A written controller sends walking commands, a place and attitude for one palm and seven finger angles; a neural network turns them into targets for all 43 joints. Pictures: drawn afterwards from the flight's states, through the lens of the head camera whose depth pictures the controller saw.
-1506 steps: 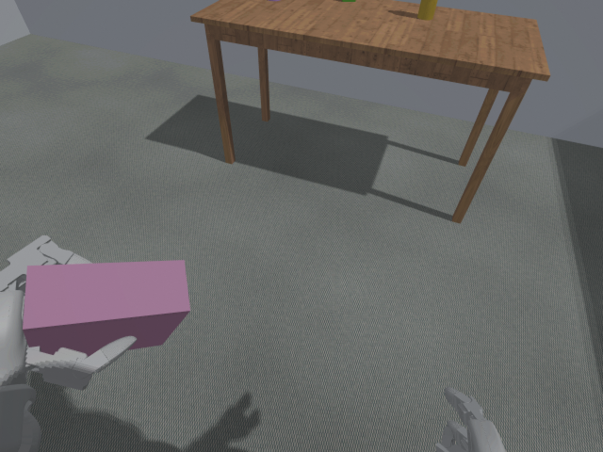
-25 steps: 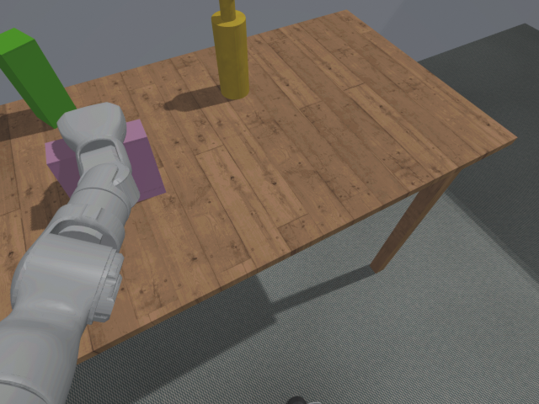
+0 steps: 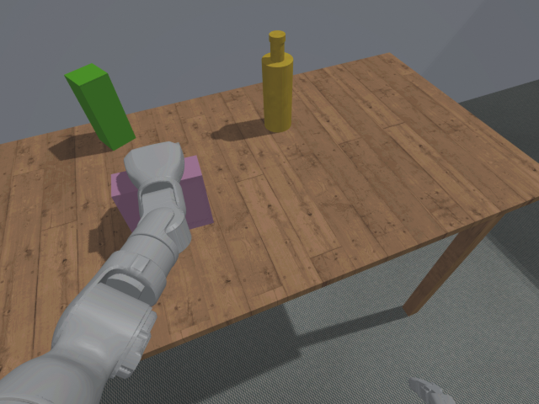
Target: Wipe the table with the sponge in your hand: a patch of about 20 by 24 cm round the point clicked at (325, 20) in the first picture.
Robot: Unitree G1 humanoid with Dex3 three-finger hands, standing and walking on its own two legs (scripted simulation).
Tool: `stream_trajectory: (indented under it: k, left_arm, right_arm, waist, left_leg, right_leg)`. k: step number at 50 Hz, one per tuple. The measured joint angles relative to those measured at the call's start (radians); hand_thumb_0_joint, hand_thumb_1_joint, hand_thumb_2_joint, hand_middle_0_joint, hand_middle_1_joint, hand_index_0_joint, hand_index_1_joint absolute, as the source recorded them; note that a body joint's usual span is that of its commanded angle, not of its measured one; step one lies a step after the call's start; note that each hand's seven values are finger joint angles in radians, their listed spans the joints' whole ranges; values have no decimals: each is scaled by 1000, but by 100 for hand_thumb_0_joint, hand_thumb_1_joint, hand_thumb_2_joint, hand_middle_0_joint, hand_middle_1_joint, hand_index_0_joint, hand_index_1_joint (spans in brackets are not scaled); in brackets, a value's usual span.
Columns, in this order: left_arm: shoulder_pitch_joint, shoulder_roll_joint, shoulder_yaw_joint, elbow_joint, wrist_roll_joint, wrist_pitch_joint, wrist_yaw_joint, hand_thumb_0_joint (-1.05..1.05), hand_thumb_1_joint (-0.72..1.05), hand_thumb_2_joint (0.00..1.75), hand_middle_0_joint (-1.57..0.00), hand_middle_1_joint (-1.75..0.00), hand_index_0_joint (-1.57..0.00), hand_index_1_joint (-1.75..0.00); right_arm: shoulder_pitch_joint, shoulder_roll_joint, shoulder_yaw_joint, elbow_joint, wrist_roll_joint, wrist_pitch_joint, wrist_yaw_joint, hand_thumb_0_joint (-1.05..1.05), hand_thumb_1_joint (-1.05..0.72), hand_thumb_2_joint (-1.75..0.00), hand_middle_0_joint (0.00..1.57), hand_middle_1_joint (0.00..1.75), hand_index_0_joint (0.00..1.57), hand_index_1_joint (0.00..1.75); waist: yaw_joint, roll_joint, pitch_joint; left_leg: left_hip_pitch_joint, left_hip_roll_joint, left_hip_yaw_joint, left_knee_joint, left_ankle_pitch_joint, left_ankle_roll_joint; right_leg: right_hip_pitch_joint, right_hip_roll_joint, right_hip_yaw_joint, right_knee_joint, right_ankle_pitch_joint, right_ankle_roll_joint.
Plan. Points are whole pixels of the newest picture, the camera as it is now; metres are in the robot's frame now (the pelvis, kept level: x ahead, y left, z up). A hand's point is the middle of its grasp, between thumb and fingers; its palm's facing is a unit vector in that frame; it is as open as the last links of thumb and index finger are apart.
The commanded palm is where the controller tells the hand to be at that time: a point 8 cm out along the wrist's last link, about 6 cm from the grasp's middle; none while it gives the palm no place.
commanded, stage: wipe back along the third lane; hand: left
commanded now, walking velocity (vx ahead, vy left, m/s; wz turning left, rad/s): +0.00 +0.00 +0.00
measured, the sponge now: (169, 208) +0.43 +0.20 +0.02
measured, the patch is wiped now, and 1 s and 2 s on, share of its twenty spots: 0.85 0.85 0.85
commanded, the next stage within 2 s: slide back across to the middle lane in 1.32 s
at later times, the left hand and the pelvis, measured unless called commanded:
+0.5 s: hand (167, 212) +0.39 +0.18 +0.07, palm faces +0.00 -0.04 -1.00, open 9.6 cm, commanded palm +0.34 +0.16 +0.10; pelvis +0.01 +0.00 +0.00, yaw +0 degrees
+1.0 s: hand (177, 238) +0.34 +0.16 +0.07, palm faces +0.03 -0.04 -1.00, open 9.6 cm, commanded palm +0.29 +0.14 +0.10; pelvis -0.01 -0.01 +0.00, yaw +0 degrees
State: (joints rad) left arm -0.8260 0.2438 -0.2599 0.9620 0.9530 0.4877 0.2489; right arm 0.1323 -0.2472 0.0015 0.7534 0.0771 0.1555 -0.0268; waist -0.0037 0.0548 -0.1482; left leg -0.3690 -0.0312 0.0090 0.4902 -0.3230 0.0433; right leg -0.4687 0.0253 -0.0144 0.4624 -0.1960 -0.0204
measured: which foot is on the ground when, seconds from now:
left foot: down 0.00-1.00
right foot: down 0.00-1.00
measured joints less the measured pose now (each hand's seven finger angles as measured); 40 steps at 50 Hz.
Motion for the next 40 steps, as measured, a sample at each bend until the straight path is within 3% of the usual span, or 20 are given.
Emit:
stream_trajectory:
  k: [5,14,25,40]
  left_arm:
    - [62,-41,-35,-90,5,42,-7,0,-47,108,-75,-142,-76,-140]
    - [151,-63,-91,-226,18,110,-43,0,-47,108,-74,-142,-76,-141]
    - [267,-38,-118,-377,25,137,-70,2,-47,108,-74,-143,-76,-141]
    - [340,-56,-158,-450,21,168,-68,2,-47,108,-74,-143,-76,-141]
  right_arm:
    - [-64,3,11,-28,4,30,1,1,-91,-90,19,30,20,30]
    - [-129,9,28,-70,10,73,5,1,-91,-90,20,30,20,30]
    - [-111,0,38,-86,20,86,9,1,-91,-90,20,30,20,30]
    - [-81,-2,30,-68,24,77,39,1,-91,-90,19,30,19,30]
  waist:
    - [26,0,0]
    - [48,-4,7]
    - [49,-2,24]
    - [55,12,27]
  left_leg:
    - [37,-2,-7,-9,-6,0]
    - [87,-1,-11,-21,-10,-1]
    - [132,-1,-1,-31,-7,0]
    - [152,-6,7,-26,2,1]
  right_leg:
    - [36,-2,-6,-2,-11,0]
    - [84,-1,-10,-7,-21,-2]
    - [121,0,0,-9,-19,-2]
    - [134,-5,8,10,-15,-4]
